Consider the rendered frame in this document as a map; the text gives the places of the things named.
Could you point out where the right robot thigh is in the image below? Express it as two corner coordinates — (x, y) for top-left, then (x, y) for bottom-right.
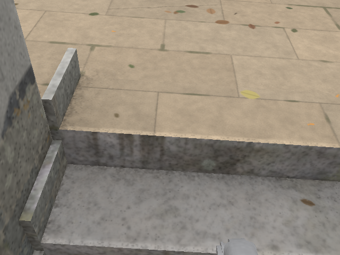
(216, 238), (258, 255)

